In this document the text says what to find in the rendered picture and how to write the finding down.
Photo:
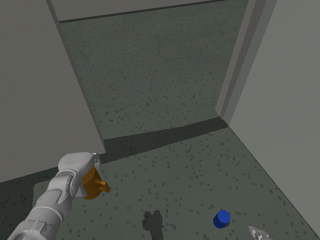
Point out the left robot arm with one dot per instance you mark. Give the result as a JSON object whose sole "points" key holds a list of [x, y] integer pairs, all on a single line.
{"points": [[46, 217]]}

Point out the left robot hand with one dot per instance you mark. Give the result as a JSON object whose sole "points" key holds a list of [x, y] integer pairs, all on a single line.
{"points": [[81, 162]]}

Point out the right robot hand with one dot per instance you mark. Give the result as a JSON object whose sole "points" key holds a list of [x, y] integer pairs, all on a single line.
{"points": [[257, 233]]}

